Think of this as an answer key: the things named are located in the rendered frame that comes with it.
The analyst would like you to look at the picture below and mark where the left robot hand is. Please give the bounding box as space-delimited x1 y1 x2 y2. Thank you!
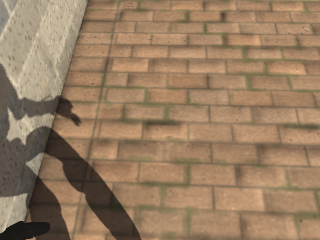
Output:
0 221 50 240

